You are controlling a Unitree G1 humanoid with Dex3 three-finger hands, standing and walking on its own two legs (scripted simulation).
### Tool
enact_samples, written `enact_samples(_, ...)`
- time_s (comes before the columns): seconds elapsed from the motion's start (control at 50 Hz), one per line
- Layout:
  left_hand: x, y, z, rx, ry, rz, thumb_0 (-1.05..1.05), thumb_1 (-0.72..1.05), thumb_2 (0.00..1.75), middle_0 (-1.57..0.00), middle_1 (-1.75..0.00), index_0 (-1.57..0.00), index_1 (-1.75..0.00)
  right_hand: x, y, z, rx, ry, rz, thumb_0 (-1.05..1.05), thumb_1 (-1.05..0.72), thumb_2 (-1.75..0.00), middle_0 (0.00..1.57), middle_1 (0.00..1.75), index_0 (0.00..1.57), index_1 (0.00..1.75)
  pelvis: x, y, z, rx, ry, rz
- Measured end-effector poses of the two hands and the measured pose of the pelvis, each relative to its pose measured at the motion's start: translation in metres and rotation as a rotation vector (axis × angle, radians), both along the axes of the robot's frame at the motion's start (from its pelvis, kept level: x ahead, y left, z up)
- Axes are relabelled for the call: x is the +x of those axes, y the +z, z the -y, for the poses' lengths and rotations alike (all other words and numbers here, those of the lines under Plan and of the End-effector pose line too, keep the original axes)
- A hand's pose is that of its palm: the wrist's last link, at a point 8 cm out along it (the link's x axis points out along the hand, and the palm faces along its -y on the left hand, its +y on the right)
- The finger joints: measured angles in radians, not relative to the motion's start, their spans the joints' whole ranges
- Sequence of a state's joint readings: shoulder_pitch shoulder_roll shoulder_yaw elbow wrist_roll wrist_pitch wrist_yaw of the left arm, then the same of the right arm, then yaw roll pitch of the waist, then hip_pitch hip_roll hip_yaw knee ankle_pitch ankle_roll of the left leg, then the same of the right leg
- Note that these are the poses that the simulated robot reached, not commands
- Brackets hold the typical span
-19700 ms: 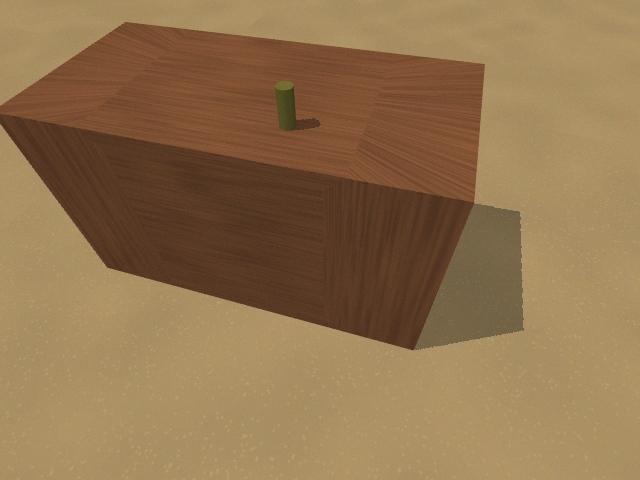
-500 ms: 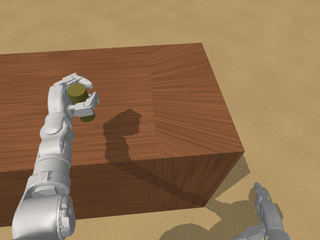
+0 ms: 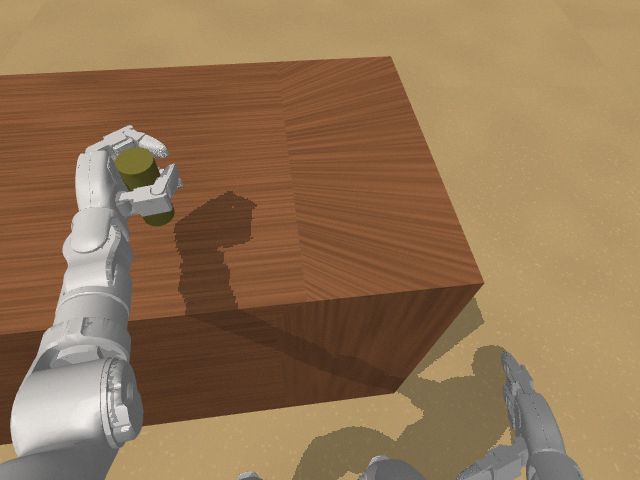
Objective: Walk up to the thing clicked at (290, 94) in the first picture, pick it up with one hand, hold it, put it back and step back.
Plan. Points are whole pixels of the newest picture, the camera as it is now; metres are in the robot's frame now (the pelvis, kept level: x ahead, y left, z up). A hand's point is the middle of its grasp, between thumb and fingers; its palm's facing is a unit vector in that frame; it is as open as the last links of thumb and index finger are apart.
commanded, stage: lower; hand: left
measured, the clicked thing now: (147, 189) +0.48 +0.18 +0.08
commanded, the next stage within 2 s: loosen in 0.88 s
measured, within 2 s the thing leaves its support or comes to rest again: rests again in 0.76 s
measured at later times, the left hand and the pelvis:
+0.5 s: hand (165, 200) +0.49 +0.17 +0.05, palm faces +0.05 -1.00 +0.01, open 5.5 cm; pelvis -0.01 +0.01 -0.03, yaw +0 degrees
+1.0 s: hand (168, 205) +0.49 +0.17 +0.03, palm faces +0.05 -1.00 +0.01, open 5.5 cm; pelvis -0.01 +0.00 -0.04, yaw +0 degrees
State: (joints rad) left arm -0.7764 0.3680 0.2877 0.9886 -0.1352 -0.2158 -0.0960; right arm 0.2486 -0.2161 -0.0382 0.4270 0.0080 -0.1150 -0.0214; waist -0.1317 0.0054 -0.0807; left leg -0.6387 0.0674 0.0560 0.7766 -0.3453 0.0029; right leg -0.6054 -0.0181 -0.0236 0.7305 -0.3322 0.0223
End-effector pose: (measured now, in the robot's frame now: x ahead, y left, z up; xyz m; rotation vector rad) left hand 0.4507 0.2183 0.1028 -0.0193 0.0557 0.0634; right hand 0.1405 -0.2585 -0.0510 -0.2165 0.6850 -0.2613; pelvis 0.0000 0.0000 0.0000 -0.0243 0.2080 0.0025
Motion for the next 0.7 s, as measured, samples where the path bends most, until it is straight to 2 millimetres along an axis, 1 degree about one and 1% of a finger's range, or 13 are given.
enact_samples(0.12, 0.002, -0.021, -0.001, 0.011, -0.002, -0.016, -0.03, 0.06, 1.22, -0.99, -1.17, -1.03, -1.21, -0.005, -0.003, -0.001, -0.013, 0.006, -0.008, -0.01, 0.52, -0.06, 0.05, 0.05, 0.05, 0.05, -0.003, -0.007, -0.002, -0.004, -0.002, -0.028)
enact_samples(0.18, 0.003, -0.028, -0.001, 0.005, -0.009, -0.009, -0.03, 0.06, 1.22, -0.99, -1.17, -1.03, -1.21, -0.005, -0.002, -0.001, -0.026, 0.009, -0.001, -0.01, 0.52, -0.06, 0.05, 0.05, 0.05, 0.05, -0.004, -0.010, -0.003, -0.006, -0.004, -0.040)
enact_samples(0.4, 0.010, -0.046, -0.004, 0.003, -0.004, 0.002, -0.03, 0.06, 1.22, -0.99, -1.17, -1.03, -1.21, -0.008, 0.003, -0.003, -0.063, 0.032, 0.023, -0.01, 0.51, -0.06, 0.05, 0.05, 0.05, 0.05, -0.008, -0.021, -0.005, -0.015, -0.004, -0.077)
enact_samples(0.56, 0.013, -0.060, -0.006, 0.010, -0.012, -0.004, -0.03, 0.06, 1.22, -0.99, -1.17, -1.03, -1.21, -0.011, 0.002, -0.009, -0.068, 0.051, 0.028, -0.01, 0.51, -0.06, 0.05, 0.05, 0.05, 0.05, -0.010, -0.028, -0.006, -0.020, -0.003, -0.099)
enact_samples(0.7, 0.015, -0.069, -0.005, 0.014, -0.013, 0.001, -0.03, 0.06, 1.22, -0.99, -1.17, -1.03, -1.21, -0.011, 0.001, -0.009, -0.079, 0.062, 0.036, -0.01, 0.51, -0.06, 0.05, 0.05, 0.05, 0.05, -0.012, -0.034, -0.006, -0.021, -0.004, -0.116)
